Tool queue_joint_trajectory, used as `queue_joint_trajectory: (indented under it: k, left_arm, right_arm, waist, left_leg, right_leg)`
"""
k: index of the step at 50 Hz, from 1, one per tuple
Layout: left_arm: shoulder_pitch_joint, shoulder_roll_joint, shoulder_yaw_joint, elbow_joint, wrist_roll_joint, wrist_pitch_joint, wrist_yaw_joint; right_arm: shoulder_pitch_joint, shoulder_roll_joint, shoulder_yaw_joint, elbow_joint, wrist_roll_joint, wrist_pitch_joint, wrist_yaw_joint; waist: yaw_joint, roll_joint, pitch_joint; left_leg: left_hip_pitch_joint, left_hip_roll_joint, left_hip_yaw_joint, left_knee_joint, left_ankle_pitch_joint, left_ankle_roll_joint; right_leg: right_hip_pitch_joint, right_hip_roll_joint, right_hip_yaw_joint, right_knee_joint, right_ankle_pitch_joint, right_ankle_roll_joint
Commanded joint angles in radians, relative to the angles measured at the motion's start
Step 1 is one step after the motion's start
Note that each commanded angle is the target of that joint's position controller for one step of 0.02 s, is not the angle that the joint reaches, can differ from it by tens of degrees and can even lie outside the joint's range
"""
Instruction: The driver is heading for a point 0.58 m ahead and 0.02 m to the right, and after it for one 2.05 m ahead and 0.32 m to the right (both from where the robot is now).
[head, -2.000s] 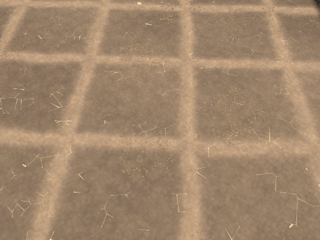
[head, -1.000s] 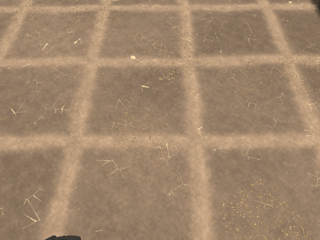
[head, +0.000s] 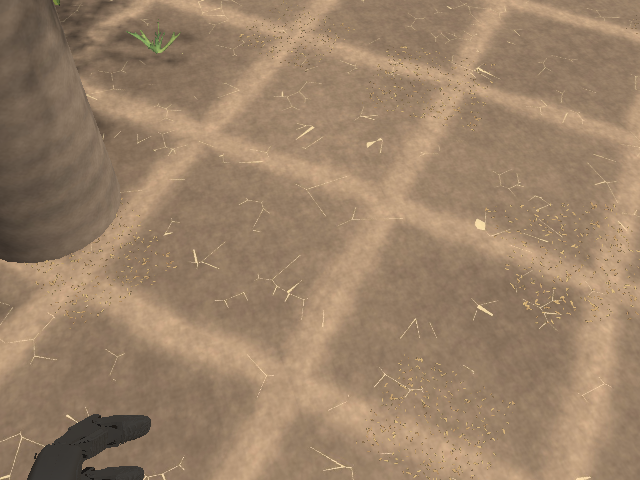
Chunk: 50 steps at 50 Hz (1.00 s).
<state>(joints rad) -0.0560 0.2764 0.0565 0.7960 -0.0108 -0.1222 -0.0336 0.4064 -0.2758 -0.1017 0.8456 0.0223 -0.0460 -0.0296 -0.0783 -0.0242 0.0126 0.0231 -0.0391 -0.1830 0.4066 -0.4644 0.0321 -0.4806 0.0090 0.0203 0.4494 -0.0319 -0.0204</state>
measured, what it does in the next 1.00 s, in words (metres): walks ahead: left foot, then right foot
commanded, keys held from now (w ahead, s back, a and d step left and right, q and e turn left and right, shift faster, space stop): w+q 0.02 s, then w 0.08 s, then no key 0.90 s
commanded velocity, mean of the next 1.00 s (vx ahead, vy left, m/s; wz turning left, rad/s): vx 0.16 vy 0.00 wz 0.15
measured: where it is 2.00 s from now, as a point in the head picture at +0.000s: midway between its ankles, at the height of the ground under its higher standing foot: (276, 464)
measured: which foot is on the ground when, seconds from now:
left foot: down 0.00-0.02, up 0.04-0.40, down 0.42-1.00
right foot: down 0.00-0.44, up 0.46-0.68, down 0.70-1.00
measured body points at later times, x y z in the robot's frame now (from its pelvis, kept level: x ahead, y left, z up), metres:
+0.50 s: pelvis +0.20 +0.03 +0.01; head +0.23 +0.05 +0.46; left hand +0.23 +0.31 -0.14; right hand +0.42 -0.19 -0.08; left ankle +0.27 +0.14 -0.72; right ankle +0.14 -0.12 -0.70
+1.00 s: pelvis +0.26 +0.02 +0.01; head +0.27 +0.02 +0.46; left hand +0.30 +0.29 -0.13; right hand +0.39 -0.23 -0.12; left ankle +0.27 +0.14 -0.72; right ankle +0.24 -0.11 -0.72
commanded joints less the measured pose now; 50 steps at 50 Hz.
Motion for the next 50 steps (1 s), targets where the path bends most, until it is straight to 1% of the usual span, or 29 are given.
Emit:
queue_joint_trajectory:
  k: [1,2,3,4,5,6,7,9,11,13,15,17,20,21,22,23,24,25,27,30,32,34,35,36,37,38,39,43,50]
  left_arm:
    - [0.382,0.249,0.08,0.015,0.02,-0.011,0.02]
    - [0.406,0.289,0.087,0.047,0.031,-0.004,0.008]
    - [0.353,0.175,0.06,0.031,0.009,-0.003,0.003]
    - [0.299,0.116,0.046,0.024,0.002,0.001,0.006]
    - [0.25,0.106,0.039,0.022,0.012,0.006,0.005]
    - [0.217,0.087,0.033,0.025,0.024,0.009,0.005]
    - [0.203,0.083,0.028,0.03,0.035,0.007,0.007]
    - [0.205,0.088,0.027,0.052,0.029,-0.002,0.008]
    - [0.202,0.128,0.036,0.069,0.02,-0.003,0.016]
    - [0.186,0.15,0.04,0.073,0.013,0.012,0.025]
    - [0.21,0.157,0.04,0.087,0.006,0.028,0.028]
    - [0.237,0.161,0.037,0.104,-0.003,0.041,0.029]
    - [0.241,0.148,0.029,0.118,-0.017,0.055,0.032]
    - [0.282,0.117,0.018,0.127,-0.002,0.053,0.031]
    - [0.343,0.063,-0.004,0.119,0.036,0.046,0.027]
    - [0.406,0.019,-0.023,0.136,0.028,0.055,0.028]
    - [0.359,0.078,-0.01,0.131,0.005,0.074,0.031]
    - [0.31,0.106,-0.001,0.119,-0.004,0.091,0.037]
    - [0.286,0.115,0.009,0.126,0.007,0.122,0.056]
    - [0.309,0.073,0.001,0.149,0.009,0.135,0.065]
    - [0.302,0.059,-0.003,0.16,0.012,0.135,0.063]
    - [0.306,0.051,-0.007,0.171,0.024,0.135,0.056]
    - [0.294,0.072,-0.006,0.166,0.04,0.135,0.053]
    - [0.271,0.124,0.0,0.151,0.039,0.135,0.055]
    - [0.227,0.157,0.009,0.16,0.02,0.135,0.057]
    - [0.201,0.113,0.001,0.155,0.019,0.128,0.053]
    - [0.195,0.091,-0.006,0.16,0.026,0.118,0.053]
    - [0.231,0.088,-0.011,0.188,0.018,0.094,0.055]
    - [0.249,0.083,-0.016,0.214,0.014,0.106,0.061]
  right_arm:
    - [-0.072,-0.059,0.006,-0.111,-0.033,-0.006,0.002]
    - [0.097,0.013,0.023,-0.136,0.014,-0.022,0.007]
    - [0.068,-0.102,0.004,-0.092,0.031,-0.024,0.004]
    - [-0.034,-0.144,-0.004,-0.108,0.023,-0.024,0.006]
    - [-0.084,-0.129,-0.002,-0.117,0.011,-0.024,0.004]
    - [-0.125,-0.118,-0.004,-0.128,-0.003,-0.024,0.004]
    - [-0.111,-0.101,-0.005,-0.131,-0.002,-0.019,0.006]
    - [-0.094,-0.065,0.003,-0.135,-0.004,-0.009,0.003]
    - [-0.137,-0.038,0.018,-0.161,-0.017,-0.004,0.003]
    - [-0.162,-0.022,0.032,-0.164,-0.018,-0.002,0.012]
    - [-0.206,-0.035,0.033,-0.168,-0.014,0.001,0.021]
    - [-0.247,-0.054,0.029,-0.181,-0.016,0.004,0.027]
    - [-0.214,-0.086,0.013,-0.167,-0.031,0.003,0.03]
    - [-0.183,-0.137,-0.003,-0.164,-0.036,0.004,0.022]
    - [-0.153,-0.203,-0.012,-0.179,-0.054,0.01,0.013]
    - [-0.151,-0.144,0.011,-0.174,-0.061,0.019,0.014]
    - [-0.146,-0.088,0.026,-0.16,-0.049,0.02,0.025]
    - [-0.173,-0.089,0.027,-0.152,-0.042,0.017,0.03]
    - [-0.269,-0.105,0.027,-0.158,-0.042,0.013,0.029]
    - [-0.34,-0.093,0.026,-0.146,-0.053,0.016,0.019]
    - [-0.343,-0.079,0.03,-0.127,-0.046,0.019,0.016]
    - [-0.341,-0.06,0.038,-0.105,-0.032,0.024,0.016]
    - [-0.303,-0.041,0.044,-0.082,-0.031,0.023,0.018]
    - [-0.275,-0.036,0.046,-0.07,-0.041,0.023,0.019]
    - [-0.246,-0.026,0.044,-0.069,-0.045,0.025,0.018]
    - [-0.284,-0.045,0.042,-0.061,-0.046,0.027,0.011]
    - [-0.296,-0.057,0.036,-0.058,-0.04,0.029,0.006]
    - [-0.27,-0.055,0.031,-0.015,-0.036,0.029,0.004]
    - [-0.259,-0.055,0.029,0.05,-0.028,0.032,0.004]
  waist:
    - [0.227,0.007,-0.311]
    - [0.118,-0.38,-0.4]
    - [0.143,-0.225,-0.274]
    - [0.158,-0.126,-0.147]
    - [0.134,-0.04,-0.081]
    - [0.118,-0.025,-0.026]
    - [0.089,-0.043,-0.022]
    - [0.062,-0.054,-0.03]
    - [0.057,-0.053,-0.035]
    - [0.061,-0.06,-0.072]
    - [0.082,-0.071,-0.088]
    - [0.095,-0.071,-0.089]
    - [0.061,-0.053,-0.098]
    - [0.057,0.003,-0.121]
    - [0.086,0.16,-0.208]
    - [0.089,0.287,-0.279]
    - [0.065,0.235,-0.26]
    - [0.066,0.2,-0.199]
    - [0.096,0.151,-0.135]
    - [0.129,0.165,-0.128]
    - [0.128,0.162,-0.138]
    - [0.143,0.144,-0.125]
    - [0.131,0.11,-0.104]
    - [0.096,0.035,-0.056]
    - [0.045,-0.087,-0.015]
    - [0.07,-0.089,0.013]
    - [0.071,-0.085,0.018]
    - [0.086,-0.03,-0.018]
    - [0.095,0.021,-0.038]
  left_leg:
    - [-0.347,0.051,-0.013,0.512,0.382,0.041]
    - [-0.68,-0.049,0.014,0.809,-0.156,-0.001]
    - [-0.77,0.024,-0.024,0.916,-0.103,0.0]
    - [-0.784,0.061,0.011,0.91,-0.009,0.007]
    - [-0.736,0.101,0.039,0.882,0.057,0.01]
    - [-0.701,0.119,0.042,0.835,0.089,0.009]
    - [-0.641,0.135,0.043,0.805,0.095,0.007]
    - [-0.593,0.134,0.07,0.71,0.06,-0.012]
    - [-0.584,0.138,0.101,0.563,0.12,-0.035]
    - [-0.491,0.131,0.141,0.41,0.262,-0.042]
    - [-0.433,0.103,0.168,0.308,0.371,-0.045]
    - [-0.409,0.086,0.171,0.227,0.399,-0.035]
    - [-0.258,0.05,0.192,0.047,0.5,0.013]
    - [-0.151,0.108,0.134,0.015,0.729,0.042]
    - [0.031,0.295,-0.047,0.075,1.079,0.124]
    - [0.073,0.422,-0.207,0.04,1.047,0.264]
    - [0.021,0.389,-0.221,-0.004,0.847,0.267]
    - [-0.026,0.349,-0.185,-0.03,0.711,0.235]
    - [-0.172,0.315,-0.123,-0.074,0.596,0.196]
    - [-0.315,0.247,-0.01,-0.098,0.546,0.171]
    - [-0.326,0.229,0.015,-0.093,0.468,0.166]
    - [-0.359,0.195,0.04,-0.078,0.277,0.122]
    - [-0.383,0.164,0.051,-0.072,0.161,0.071]
    - [-0.401,0.118,0.083,-0.034,0.057,0.028]
    - [-0.344,0.059,0.145,-0.027,0.101,-0.007]
    - [-0.259,0.053,0.158,0.011,0.171,-0.02]
    - [-0.224,0.058,0.157,0.031,0.221,-0.014]
    - [-0.207,0.074,0.146,0.047,0.388,0.007]
    - [-0.184,0.076,0.155,0.063,0.488,0.0]
  right_leg:
    - [0.676,-0.236,0.239,0.041,-0.123,-0.107]
    - [0.897,-0.433,0.759,-0.134,-0.37,-0.26]
    - [0.805,-0.396,0.745,-0.189,-0.55,-0.229]
    - [0.66,-0.355,0.563,-0.195,-0.513,-0.189]
    - [0.519,-0.318,0.448,-0.207,-0.382,-0.177]
    - [0.409,-0.289,0.363,-0.219,-0.212,-0.182]
    - [0.347,-0.271,0.289,-0.223,-0.042,-0.184]
    - [0.304,-0.266,0.182,-0.219,0.286,-0.208]
    - [0.293,-0.268,0.105,-0.225,0.453,-0.221]
    - [0.27,-0.234,0.022,-0.227,0.482,-0.202]
    - [0.286,-0.213,-0.014,-0.215,0.451,-0.178]
    - [0.325,-0.221,-0.01,-0.178,0.394,-0.159]
    - [0.323,-0.193,-0.007,-0.046,0.246,-0.097]
    - [0.283,-0.142,-0.035,0.045,0.147,-0.047]
    - [0.153,-0.064,-0.089,0.233,-0.211,0.016]
    - [0.062,-0.034,-0.042,0.393,-0.599,0.058]
    - [0.023,-0.052,0.004,0.468,-0.667,0.07]
    - [-0.021,-0.066,0.012,0.514,-0.638,0.072]
    - [0.013,-0.096,0.029,0.496,-0.552,0.081]
    - [0.175,-0.079,-0.007,0.356,-0.42,0.086]
    - [0.247,-0.065,-0.025,0.234,-0.302,0.078]
    - [0.345,-0.047,-0.045,0.056,-0.144,0.055]
    - [0.374,-0.076,-0.008,0.004,-0.078,0.035]
    - [0.345,-0.142,0.055,-0.037,-0.082,0.001]
    - [0.216,-0.147,0.055,-0.046,-0.277,-0.036]
    - [0.119,-0.125,0.058,-0.089,-0.409,-0.03]
    - [0.095,-0.118,0.053,-0.104,-0.412,-0.01]
    - [0.187,-0.092,0.019,-0.053,-0.213,0.019]
    - [0.243,-0.076,0.001,-0.022,-0.09,0.009]
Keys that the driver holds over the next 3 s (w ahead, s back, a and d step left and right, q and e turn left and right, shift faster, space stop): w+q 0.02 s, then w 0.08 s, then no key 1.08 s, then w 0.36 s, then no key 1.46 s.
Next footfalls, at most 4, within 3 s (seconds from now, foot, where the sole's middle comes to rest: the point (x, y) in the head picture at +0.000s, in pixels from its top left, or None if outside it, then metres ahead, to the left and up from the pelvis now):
0.42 left None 0.31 0.15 -0.76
0.70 right None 0.28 -0.11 -0.76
1.82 right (318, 395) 0.64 -0.04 -0.76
2.12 left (215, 446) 0.54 0.18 -0.76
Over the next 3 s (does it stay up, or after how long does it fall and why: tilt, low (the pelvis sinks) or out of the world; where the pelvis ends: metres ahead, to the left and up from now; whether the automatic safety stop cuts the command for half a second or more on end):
stays up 0.56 0.03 0.01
